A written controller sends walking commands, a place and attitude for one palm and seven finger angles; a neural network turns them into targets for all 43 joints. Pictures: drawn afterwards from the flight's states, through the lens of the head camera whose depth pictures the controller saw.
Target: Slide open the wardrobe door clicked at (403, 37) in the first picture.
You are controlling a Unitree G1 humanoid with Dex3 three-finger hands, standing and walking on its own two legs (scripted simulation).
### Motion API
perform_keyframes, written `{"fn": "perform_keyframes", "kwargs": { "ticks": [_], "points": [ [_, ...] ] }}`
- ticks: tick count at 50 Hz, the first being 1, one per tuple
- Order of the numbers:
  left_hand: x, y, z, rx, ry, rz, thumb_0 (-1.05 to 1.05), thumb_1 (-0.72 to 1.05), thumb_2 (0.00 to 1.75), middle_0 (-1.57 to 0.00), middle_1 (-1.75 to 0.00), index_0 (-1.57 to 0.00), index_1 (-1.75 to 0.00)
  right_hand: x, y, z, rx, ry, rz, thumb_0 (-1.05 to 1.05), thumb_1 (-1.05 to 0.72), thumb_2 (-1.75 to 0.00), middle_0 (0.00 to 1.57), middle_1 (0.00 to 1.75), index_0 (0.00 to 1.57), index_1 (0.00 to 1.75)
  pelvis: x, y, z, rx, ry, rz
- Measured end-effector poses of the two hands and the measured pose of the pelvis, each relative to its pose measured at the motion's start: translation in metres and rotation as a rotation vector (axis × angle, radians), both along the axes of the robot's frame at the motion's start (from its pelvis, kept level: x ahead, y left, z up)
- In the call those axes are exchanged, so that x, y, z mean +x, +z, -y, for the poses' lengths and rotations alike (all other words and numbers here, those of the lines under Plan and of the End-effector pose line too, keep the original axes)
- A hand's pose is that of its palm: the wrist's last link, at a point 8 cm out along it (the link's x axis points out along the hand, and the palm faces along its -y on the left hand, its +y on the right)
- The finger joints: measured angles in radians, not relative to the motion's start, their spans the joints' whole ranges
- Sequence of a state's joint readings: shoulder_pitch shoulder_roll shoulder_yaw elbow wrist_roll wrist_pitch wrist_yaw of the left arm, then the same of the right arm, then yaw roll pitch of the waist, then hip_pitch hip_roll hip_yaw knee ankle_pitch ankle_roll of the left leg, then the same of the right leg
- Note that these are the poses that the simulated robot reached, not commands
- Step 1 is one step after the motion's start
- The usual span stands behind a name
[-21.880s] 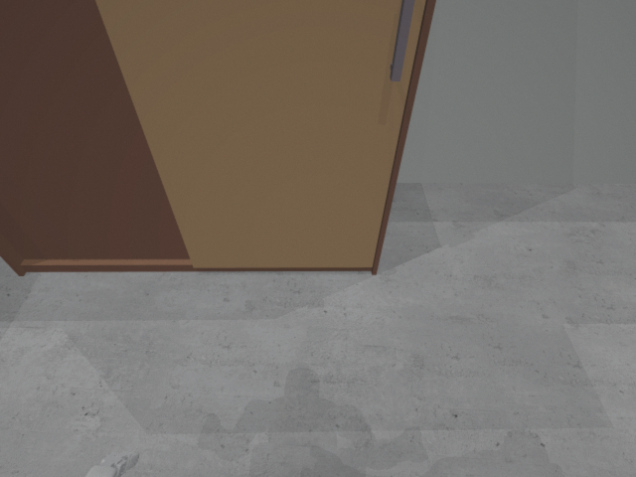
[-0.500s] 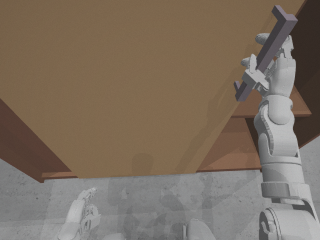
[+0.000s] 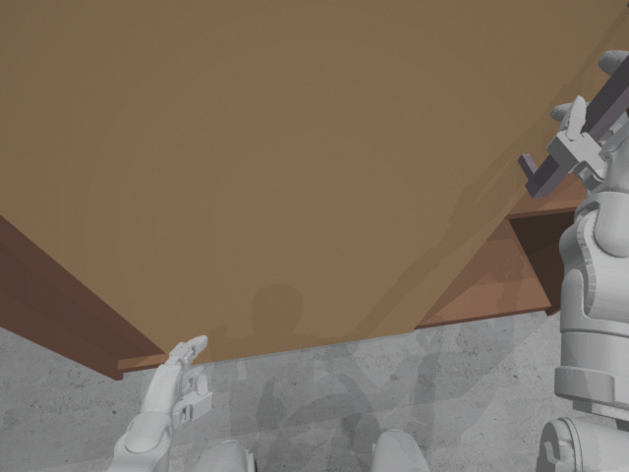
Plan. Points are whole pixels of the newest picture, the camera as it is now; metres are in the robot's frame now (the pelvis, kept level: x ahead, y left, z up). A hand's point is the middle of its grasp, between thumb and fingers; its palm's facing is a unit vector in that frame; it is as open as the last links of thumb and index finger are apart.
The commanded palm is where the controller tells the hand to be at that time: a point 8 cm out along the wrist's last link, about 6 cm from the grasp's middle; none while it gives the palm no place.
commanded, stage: step sideways, sliding the door along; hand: right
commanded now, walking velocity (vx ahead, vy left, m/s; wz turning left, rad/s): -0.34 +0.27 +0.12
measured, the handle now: (582, 111) +0.43 -0.30 +0.19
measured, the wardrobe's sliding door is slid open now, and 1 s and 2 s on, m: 0.49 0.49 0.49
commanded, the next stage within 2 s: stop walking and hold the door there in 0.18 s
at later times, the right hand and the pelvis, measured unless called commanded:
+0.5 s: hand (575, 140) +0.39 -0.28 +0.19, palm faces +0.53 +0.79 -0.33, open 6.9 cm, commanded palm +0.35 -0.30 +0.16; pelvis +0.04 +0.06 +0.02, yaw +6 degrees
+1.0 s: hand (572, 139) +0.39 -0.27 +0.19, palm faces +0.48 +0.86 -0.18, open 6.6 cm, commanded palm +0.35 -0.29 +0.16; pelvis -0.01 +0.02 +0.03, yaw +11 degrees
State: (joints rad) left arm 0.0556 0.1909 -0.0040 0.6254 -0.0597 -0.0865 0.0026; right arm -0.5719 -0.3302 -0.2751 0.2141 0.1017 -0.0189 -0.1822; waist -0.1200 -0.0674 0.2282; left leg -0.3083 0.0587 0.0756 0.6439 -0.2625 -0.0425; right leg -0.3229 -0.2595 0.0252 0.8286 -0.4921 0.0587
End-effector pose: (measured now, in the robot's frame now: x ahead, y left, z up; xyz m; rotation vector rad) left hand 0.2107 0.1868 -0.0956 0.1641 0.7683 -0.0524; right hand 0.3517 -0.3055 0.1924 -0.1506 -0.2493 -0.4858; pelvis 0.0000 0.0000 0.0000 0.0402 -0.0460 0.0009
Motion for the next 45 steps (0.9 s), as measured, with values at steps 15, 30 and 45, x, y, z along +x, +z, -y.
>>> {"fn": "perform_keyframes", "kwargs": {
  "ticks": [15,30,45],
  "points": [
    [-0.014,0.055,-0.049,0.154,0.014,-0.075,0.01,0.9,0.9,-0.19,-0.3,-0.2,-0.3,-0.001,-0.002,-0.003,0.069,-0.004,0.044,0.0,-0.74,-0.85,0.39,1.4,0.1,1.26,0.016,0.038,-0.013,0.102,0.037,0.012],
    [-0.019,0.023,-0.137,0.087,0.259,0.103,0.01,0.9,0.9,-0.2,-0.3,-0.21,-0.3,-0.006,0.011,0.004,-0.218,-0.16,-0.165,-0.17,-0.6,-0.79,0.45,1.4,0.22,1.32,0.028,0.004,-0.059,-0.035,0.155,0.008],
    [-0.182,0.034,-0.132,0.227,0.482,-0.123,0.01,0.9,0.9,-0.19,-0.3,-0.2,-0.3,-0.005,0.005,0.004,-0.047,-0.042,-0.087,-0.09,-0.68,-0.81,0.45,1.4,0.18,1.28,-0.002,0.02,-0.023,0.003,0.173,0.019]
  ]
}}
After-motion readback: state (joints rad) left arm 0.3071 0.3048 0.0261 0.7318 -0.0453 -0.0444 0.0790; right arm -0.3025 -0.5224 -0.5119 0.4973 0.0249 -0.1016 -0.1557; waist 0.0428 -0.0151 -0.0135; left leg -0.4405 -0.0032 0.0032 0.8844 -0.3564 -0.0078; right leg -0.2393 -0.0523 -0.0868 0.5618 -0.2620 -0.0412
